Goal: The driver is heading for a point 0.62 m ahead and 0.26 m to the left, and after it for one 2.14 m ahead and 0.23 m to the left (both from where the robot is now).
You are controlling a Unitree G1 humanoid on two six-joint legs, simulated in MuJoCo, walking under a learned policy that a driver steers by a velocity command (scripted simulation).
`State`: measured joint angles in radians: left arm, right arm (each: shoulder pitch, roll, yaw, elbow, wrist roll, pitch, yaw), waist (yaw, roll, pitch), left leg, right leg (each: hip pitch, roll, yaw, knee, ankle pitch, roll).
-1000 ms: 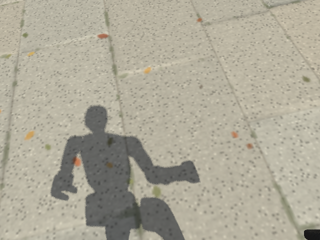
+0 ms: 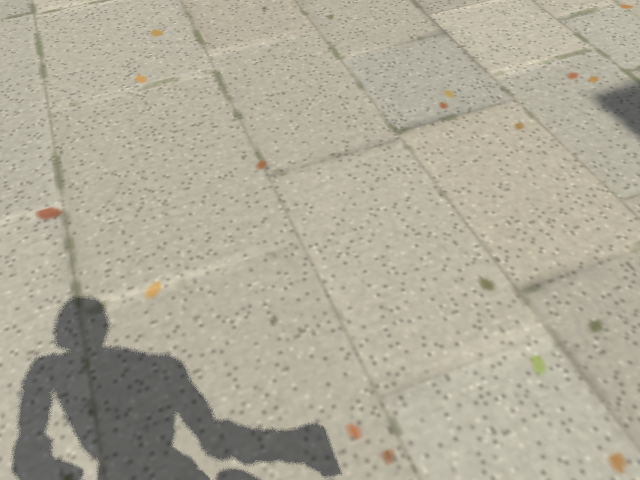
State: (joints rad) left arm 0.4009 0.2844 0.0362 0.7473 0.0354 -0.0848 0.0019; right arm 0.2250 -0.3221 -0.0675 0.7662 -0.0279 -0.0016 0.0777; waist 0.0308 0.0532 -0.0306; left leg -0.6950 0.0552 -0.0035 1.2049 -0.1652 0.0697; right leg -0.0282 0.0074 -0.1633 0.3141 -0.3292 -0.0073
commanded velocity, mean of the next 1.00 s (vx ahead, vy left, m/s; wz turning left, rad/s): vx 0.98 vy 0.00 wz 0.42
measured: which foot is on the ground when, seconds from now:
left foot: up 0.00-0.22, down 0.24-0.64, up 0.66-1.00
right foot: down 0.00-0.22, up 0.24-0.64, down 0.66-1.00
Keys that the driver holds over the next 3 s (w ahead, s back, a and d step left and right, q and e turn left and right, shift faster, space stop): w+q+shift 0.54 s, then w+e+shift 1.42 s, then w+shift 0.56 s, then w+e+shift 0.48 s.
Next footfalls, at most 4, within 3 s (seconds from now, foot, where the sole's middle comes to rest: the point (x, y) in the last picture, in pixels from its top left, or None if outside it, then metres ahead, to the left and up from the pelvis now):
0.24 left None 0.36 0.08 -0.77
0.66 right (303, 351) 0.82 0.12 -0.77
1.06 left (165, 280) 1.02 0.49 -0.77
1.48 right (229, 166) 1.48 0.39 -0.77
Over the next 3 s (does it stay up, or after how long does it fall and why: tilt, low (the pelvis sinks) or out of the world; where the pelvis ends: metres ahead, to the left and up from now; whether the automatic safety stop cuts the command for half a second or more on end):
stays up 2.50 -0.18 0.00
